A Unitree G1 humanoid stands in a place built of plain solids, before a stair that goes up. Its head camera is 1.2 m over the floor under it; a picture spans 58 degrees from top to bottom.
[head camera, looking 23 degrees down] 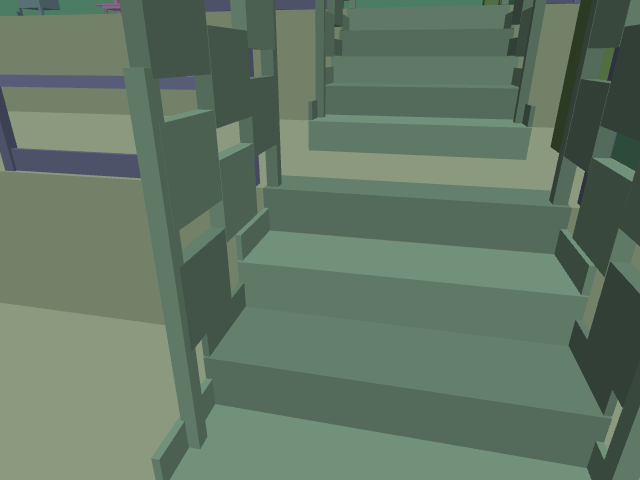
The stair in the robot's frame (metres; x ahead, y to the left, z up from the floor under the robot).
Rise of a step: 0.18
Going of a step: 0.30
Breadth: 1.12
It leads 12 degrees to the right of straight ahead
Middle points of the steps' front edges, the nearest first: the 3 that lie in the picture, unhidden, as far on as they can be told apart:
0.95 -0.19 0.36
1.24 -0.26 0.54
1.53 -0.32 0.72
